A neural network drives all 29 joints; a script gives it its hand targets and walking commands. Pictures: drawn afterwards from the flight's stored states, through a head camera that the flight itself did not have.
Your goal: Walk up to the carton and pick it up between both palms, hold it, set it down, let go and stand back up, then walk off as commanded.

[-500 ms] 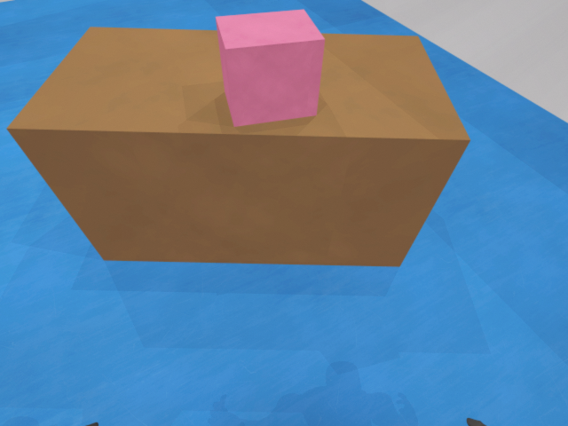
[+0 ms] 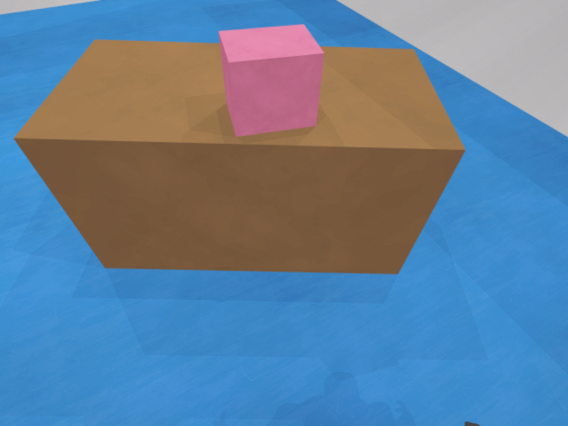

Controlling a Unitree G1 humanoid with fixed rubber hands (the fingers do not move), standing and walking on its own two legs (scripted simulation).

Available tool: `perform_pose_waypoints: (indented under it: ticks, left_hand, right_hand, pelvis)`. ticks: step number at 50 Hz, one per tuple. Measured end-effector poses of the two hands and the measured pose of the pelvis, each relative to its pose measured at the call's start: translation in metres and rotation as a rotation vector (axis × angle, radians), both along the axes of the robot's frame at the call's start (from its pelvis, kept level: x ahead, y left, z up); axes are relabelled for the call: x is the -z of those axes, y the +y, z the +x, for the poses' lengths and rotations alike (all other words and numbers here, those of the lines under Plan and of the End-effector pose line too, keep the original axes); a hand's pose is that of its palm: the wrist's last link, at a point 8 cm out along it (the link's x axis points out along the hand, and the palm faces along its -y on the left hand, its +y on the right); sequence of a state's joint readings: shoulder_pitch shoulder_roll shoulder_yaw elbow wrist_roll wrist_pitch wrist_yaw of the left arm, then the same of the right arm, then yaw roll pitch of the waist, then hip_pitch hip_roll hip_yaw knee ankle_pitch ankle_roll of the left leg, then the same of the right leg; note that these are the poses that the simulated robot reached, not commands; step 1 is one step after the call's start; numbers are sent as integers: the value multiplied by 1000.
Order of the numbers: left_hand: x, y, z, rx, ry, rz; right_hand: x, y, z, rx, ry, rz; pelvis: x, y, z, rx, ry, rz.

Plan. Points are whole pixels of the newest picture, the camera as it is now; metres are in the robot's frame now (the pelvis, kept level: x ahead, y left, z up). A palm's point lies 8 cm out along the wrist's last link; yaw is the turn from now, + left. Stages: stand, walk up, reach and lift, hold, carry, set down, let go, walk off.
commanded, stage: stand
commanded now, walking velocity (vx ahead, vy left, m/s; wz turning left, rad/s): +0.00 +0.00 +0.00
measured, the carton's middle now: (269, 80) +0.96 +0.04 -0.02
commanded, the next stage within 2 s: none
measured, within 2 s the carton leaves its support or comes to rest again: neither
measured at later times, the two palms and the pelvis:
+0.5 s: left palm out of the picture +0.07 +0.29 -0.12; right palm out of the picture +0.07 -0.30 -0.12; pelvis -0.01 -0.01 +0.00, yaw +0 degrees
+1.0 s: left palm out of the picture +0.07 +0.28 -0.12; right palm out of the picture +0.06 -0.31 -0.12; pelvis +0.00 -0.01 +0.00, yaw +0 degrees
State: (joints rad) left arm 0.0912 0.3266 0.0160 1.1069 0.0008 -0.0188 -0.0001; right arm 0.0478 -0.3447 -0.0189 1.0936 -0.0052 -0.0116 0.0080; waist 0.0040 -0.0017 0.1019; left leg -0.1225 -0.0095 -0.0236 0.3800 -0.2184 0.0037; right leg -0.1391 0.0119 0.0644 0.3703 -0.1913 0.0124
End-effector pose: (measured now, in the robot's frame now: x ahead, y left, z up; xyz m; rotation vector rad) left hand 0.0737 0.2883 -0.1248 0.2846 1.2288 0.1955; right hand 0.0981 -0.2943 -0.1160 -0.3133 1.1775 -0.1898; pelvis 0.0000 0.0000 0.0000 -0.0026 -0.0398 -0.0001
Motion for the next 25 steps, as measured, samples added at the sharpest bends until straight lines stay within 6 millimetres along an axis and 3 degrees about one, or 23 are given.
perform_pose_waypoints:
  ticks: [13,25]
  left_hand:
    - [-3,1,-6,12,18,12]
    - [-7,-3,-3,19,1,23]
  right_hand:
    - [6,-1,-32,36,69,14]
    - [4,-10,-33,36,55,8]
  pelvis:
    - [-2,-3,-5,5,-1,4]
    - [-2,-7,-6,6,-5,5]
